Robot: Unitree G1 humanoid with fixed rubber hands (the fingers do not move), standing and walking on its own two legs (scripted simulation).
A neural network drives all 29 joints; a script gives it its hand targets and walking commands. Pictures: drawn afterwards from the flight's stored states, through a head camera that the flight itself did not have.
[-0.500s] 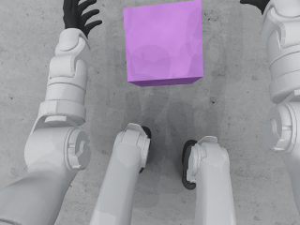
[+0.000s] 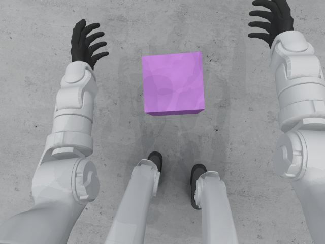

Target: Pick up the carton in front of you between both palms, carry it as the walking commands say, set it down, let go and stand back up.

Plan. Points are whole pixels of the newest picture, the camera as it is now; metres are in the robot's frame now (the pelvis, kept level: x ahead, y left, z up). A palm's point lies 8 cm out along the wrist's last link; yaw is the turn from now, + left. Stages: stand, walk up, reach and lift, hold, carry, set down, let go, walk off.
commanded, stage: let go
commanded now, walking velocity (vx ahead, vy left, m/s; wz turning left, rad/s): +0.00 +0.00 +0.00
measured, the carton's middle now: (173, 89) +0.51 +0.07 -0.50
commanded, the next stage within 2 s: stand in 1.40 s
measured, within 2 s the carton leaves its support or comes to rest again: neither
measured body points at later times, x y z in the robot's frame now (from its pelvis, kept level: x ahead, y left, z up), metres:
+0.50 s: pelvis +0.06 +0.02 +0.11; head +0.25 +0.01 +0.51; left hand +0.36 +0.26 +0.01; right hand +0.42 -0.18 +0.00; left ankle +0.09 +0.12 -0.59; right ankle +0.06 -0.10 -0.59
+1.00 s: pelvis +0.10 -0.01 +0.15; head +0.12 -0.01 +0.60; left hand +0.26 +0.23 +0.08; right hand +0.28 -0.24 +0.07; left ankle +0.09 +0.12 -0.59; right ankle +0.06 -0.11 -0.59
